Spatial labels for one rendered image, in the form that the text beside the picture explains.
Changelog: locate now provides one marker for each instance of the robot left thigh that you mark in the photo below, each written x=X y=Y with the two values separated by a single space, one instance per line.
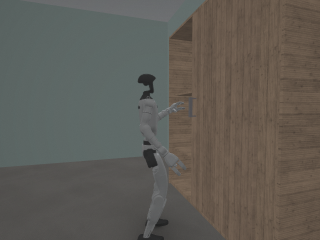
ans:
x=155 y=186

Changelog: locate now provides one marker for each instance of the handle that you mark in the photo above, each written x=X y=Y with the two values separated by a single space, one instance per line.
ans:
x=190 y=107

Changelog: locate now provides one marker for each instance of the left robot hand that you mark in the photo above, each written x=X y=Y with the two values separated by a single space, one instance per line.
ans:
x=174 y=107

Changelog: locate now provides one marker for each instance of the robot left foot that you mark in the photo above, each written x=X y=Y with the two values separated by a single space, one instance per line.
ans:
x=161 y=222

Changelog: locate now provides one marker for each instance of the right robot upper arm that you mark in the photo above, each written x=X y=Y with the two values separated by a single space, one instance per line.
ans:
x=148 y=108

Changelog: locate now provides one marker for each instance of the wardrobe door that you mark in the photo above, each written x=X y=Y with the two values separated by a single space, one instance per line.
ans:
x=224 y=126
x=268 y=118

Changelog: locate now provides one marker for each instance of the right robot forearm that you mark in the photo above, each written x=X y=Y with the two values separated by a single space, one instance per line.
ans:
x=150 y=137

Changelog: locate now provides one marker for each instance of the left robot forearm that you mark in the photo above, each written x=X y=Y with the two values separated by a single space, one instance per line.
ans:
x=164 y=113

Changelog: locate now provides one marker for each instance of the right robot hand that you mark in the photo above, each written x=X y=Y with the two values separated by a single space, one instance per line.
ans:
x=171 y=161

